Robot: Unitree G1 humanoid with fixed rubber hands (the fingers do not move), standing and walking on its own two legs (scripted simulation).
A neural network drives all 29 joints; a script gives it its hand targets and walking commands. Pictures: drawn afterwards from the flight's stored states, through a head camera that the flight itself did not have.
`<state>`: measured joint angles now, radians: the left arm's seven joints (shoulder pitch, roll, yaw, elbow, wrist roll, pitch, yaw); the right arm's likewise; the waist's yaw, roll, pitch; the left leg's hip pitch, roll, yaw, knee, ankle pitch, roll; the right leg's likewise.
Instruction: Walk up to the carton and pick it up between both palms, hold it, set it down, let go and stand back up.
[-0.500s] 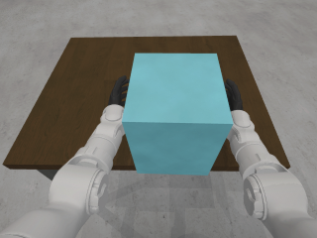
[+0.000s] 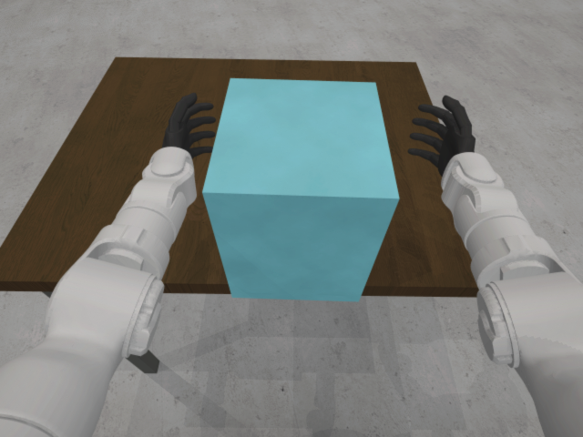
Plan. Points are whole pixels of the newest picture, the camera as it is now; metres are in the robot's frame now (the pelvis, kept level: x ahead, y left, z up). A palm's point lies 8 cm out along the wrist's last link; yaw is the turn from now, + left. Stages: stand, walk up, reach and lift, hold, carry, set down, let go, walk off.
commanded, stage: set down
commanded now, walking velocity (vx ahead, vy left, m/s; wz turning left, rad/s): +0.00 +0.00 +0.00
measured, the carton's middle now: (298, 197) +0.44 +0.03 +0.07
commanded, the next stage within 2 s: none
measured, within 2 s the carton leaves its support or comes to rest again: neither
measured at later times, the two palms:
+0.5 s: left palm (139, 93) +0.45 +0.21 +0.23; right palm (501, 86) +0.47 -0.19 +0.25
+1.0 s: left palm (131, 177) +0.38 +0.22 +0.16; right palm (476, 188) +0.40 -0.19 +0.16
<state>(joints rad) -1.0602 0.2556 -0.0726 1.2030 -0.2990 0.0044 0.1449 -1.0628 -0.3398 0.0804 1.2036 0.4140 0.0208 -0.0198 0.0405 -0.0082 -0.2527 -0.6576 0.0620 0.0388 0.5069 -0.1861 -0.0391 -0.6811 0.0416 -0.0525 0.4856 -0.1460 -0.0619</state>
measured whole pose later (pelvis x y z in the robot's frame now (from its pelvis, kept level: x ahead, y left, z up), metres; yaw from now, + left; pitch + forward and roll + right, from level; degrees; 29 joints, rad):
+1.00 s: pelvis +0.00 +0.01 +0.02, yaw +0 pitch +4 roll +0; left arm -0.55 0.27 0.12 0.25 -0.19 0.57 0.10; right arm -0.60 -0.35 0.00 0.46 0.39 0.30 -0.04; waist 0.01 -0.01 -0.03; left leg -0.25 0.03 0.03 0.33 -0.14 -0.02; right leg -0.28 0.03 -0.01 0.32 -0.11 -0.04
